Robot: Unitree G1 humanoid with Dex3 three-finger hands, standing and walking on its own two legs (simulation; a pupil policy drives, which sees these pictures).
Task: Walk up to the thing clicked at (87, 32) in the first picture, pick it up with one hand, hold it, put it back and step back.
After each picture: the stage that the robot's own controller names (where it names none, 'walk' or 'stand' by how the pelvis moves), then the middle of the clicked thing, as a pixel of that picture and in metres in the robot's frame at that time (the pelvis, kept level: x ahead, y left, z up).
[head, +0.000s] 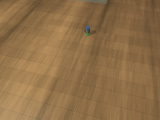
stand; (87, 30) +1.64 -0.05 -0.72
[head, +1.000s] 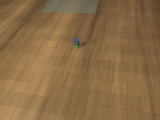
walk; (76, 43) +1.51 +0.19 -0.70
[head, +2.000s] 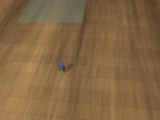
walk; (61, 67) +1.02 +0.28 -0.72
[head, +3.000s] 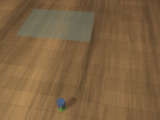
walk; (61, 104) +0.61 +0.23 -0.71
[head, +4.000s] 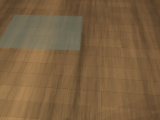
stand; out of the picture +0.39 +0.21 -0.70
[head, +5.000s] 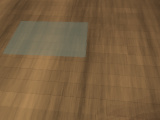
stand; out of the picture +0.35 +0.20 -0.71
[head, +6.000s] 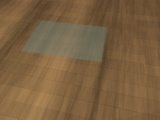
stand; out of the picture +0.34 +0.13 -0.72
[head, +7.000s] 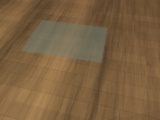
stand; out of the picture +0.33 +0.13 -0.72
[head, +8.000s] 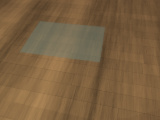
stand; out of the picture +0.34 +0.15 -0.72
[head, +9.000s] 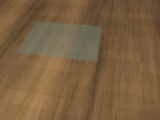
stand; out of the picture +0.34 +0.17 -0.72
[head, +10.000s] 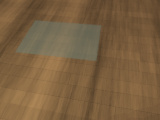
stand; out of the picture +0.33 +0.17 -0.72
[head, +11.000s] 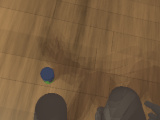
go down; (47, 75) +0.42 +0.14 -0.40
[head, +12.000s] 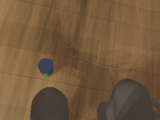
go down; (46, 68) +0.44 +0.13 -0.33
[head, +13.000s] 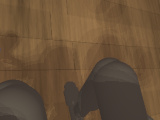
close in; out of the picture +0.45 +0.17 -0.25
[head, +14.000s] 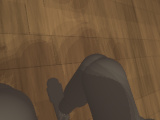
close; out of the picture +0.44 +0.19 -0.25
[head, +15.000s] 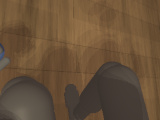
lift; out of the picture +0.41 +0.20 -0.21
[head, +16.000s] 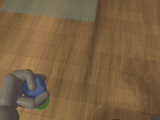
lift; (37, 94) +0.32 +0.16 -0.02
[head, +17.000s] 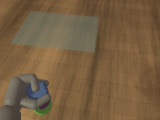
hold; (40, 98) +0.32 +0.17 -0.01
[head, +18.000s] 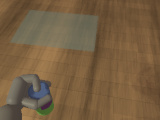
hold; (42, 99) +0.32 +0.16 -0.02
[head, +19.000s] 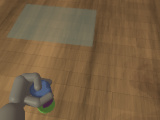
crouch; (43, 97) +0.33 +0.15 -0.04
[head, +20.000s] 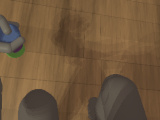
lower; (11, 42) +0.49 +0.17 -0.11
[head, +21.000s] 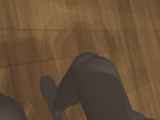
lower; out of the picture +0.48 +0.23 -0.26
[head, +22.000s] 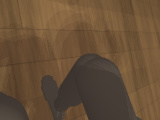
lower; out of the picture +0.48 +0.22 -0.26
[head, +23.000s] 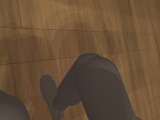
lower; out of the picture +0.48 +0.21 -0.26
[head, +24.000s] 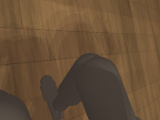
lower; out of the picture +0.48 +0.21 -0.27
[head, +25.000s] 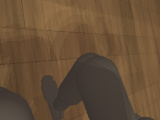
open; out of the picture +0.48 +0.19 -0.27
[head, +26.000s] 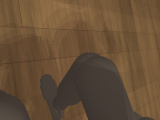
withdraw; out of the picture +0.47 +0.20 -0.27
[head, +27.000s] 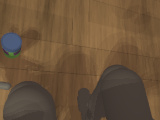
withdraw; (11, 46) +0.48 +0.16 -0.26
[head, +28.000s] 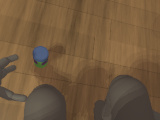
hold; (40, 57) +0.49 +0.13 -0.29
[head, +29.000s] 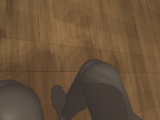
stand; out of the picture +0.49 +0.18 -0.26
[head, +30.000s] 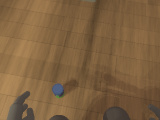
stand; (58, 91) +0.44 +0.13 -0.52
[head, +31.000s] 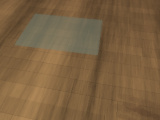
stand; out of the picture +0.39 +0.13 -0.67
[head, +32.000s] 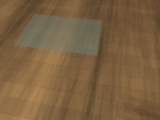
stand; out of the picture +0.39 +0.13 -0.67
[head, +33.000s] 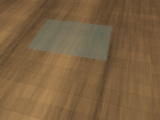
stand; out of the picture +0.40 +0.13 -0.71
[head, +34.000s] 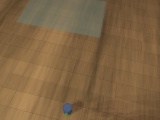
walk; (67, 109) +0.45 +0.08 -0.70
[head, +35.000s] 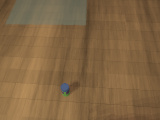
walk; (65, 89) +0.63 +0.17 -0.69
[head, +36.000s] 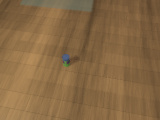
walk; (66, 60) +0.93 +0.17 -0.70
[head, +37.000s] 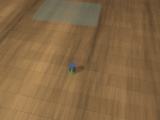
stand; (72, 68) +1.01 +0.12 -0.71
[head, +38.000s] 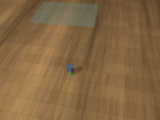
stand; (70, 69) +1.02 +0.14 -0.72
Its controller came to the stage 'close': yes
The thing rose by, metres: 0.71
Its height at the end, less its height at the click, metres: +0.00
